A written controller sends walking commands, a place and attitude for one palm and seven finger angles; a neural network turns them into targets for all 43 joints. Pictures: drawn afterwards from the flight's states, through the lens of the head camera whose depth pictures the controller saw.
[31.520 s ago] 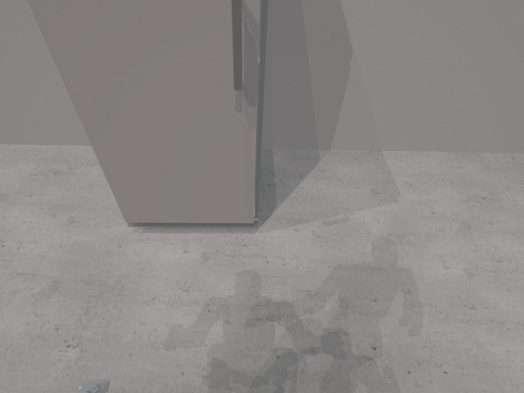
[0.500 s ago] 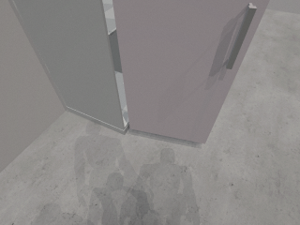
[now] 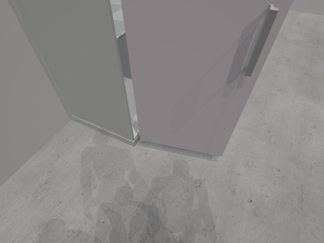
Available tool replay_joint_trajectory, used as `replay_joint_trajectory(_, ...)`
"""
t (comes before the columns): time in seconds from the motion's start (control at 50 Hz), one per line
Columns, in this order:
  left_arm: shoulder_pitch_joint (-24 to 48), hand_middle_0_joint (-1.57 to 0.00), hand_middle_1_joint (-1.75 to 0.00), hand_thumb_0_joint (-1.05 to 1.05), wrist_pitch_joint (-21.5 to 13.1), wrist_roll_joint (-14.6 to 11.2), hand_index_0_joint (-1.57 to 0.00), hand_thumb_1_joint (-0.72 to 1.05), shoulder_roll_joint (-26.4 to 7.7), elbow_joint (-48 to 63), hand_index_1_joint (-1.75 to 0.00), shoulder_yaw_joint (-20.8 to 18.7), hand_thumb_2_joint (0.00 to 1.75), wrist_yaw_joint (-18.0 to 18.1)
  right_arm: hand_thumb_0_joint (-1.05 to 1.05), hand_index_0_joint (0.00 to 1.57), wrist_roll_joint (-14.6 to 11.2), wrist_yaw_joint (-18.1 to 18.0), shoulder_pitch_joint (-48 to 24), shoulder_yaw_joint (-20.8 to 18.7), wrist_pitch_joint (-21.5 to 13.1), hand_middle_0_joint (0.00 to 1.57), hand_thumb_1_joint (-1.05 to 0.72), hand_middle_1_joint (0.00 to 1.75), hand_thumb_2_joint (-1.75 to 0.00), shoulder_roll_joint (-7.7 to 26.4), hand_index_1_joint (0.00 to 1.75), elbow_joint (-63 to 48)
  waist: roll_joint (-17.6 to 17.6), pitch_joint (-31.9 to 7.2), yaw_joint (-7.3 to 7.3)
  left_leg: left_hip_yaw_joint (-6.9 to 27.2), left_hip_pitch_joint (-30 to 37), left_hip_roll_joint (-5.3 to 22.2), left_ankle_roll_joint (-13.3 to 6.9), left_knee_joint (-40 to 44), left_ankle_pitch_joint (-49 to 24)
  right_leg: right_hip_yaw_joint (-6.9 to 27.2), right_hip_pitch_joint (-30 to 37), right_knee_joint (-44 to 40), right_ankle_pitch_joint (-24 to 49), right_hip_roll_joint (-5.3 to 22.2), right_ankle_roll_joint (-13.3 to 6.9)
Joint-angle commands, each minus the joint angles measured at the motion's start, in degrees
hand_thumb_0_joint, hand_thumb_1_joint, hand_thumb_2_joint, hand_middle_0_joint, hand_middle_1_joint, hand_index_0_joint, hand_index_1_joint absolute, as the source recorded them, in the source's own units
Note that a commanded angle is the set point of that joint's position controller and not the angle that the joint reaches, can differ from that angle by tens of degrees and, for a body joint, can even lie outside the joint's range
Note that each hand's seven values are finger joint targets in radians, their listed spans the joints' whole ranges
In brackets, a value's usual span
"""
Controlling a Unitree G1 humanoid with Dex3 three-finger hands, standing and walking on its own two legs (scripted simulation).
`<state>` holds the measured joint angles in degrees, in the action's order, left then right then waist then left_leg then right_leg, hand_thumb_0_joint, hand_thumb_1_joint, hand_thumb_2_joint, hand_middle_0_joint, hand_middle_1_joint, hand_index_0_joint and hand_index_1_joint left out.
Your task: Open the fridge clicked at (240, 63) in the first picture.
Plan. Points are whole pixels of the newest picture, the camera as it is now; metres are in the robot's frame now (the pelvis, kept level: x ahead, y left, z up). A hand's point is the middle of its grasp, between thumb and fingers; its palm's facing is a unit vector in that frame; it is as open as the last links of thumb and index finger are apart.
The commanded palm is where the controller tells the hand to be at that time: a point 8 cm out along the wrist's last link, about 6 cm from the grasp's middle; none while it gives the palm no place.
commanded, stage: stand and wait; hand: right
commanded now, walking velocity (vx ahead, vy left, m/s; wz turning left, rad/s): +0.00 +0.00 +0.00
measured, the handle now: (258, 43) +0.75 -0.30 +0.13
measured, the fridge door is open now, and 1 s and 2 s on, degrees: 77 77 77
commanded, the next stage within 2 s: none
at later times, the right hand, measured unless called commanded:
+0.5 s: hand out of the picture +0.00 -0.17 -0.18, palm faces +0.01 +0.98 -0.19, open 7.4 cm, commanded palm none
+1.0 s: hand out of the picture +0.02 -0.17 -0.18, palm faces +0.01 +0.98 -0.21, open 7.4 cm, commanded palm none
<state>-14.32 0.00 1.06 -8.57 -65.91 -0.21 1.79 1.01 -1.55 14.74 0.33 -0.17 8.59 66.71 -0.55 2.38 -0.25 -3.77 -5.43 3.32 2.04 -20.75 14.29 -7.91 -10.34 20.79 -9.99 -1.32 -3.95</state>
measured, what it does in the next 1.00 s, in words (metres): stands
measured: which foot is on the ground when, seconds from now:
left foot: down 0.00-1.00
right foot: down 0.00-1.00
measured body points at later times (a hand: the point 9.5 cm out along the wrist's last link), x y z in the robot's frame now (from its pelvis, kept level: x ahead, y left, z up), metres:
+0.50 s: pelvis +0.01 +0.01 +0.00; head +0.02 +0.00 +0.45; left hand +0.01 +0.24 -0.16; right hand +0.00 -0.22 -0.16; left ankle -0.04 +0.14 -0.74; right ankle +0.02 -0.07 -0.74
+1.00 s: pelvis +0.01 +0.02 +0.00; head +0.03 +0.02 +0.45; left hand +0.03 +0.26 -0.15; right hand +0.02 -0.22 -0.16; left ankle -0.04 +0.14 -0.74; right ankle +0.02 -0.07 -0.74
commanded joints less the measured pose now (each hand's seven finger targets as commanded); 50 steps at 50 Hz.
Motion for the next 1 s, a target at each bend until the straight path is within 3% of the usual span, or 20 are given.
replay_joint_trajectory(0.0,-3.25,-0.2,-0.3,0.0,-0.76,-0.13,-0.2,0.9,-6.53,1.01,-0.3,-0.77,0.9,0.13,0.0,0.2,-0.06,-0.6,3.84,-0.63,-0.51,0.2,-0.9,0.3,-0.9,5.84,0.3,-0.98,0.22,1.58,-0.26,3.94,-4.32,4.12,-2.77,4.0,-4.74,9.32,2.63,-4.7,6.53,8.27,1.29)
replay_joint_trajectory(0.84,-0.43,-0.2,-0.3,0.0,-0.88,-0.1,-0.2,0.9,-9.54,1.05,-0.3,-0.81,0.9,0.09,0.0,0.2,-0.19,-0.36,1.21,-0.93,-1.02,0.2,-0.9,0.3,-0.9,8.75,0.3,-1.38,0.67,1.19,-0.13,4.31,-2.26,4.59,-3.22,5.82,-7.32,9.53,4.05,-4.67,9.32,8.58,1.59)
replay_joint_trajectory(0.98,0.38,-0.2,-0.3,0.0,-1.02,-0.13,-0.2,0.9,-10.52,1.4,-0.3,-0.97,0.9,0.02,0.0,0.2,-0.15,-0.32,0.37,-1.12,-1.29,0.2,-0.9,0.3,-0.9,9.9,0.3,-1.72,-0.3,-0.26,-0.14,4.24,-1.21,4.9,-3.38,6.03,-9.49,9.51,4.77,-4.32,10.89,8.88,1.58)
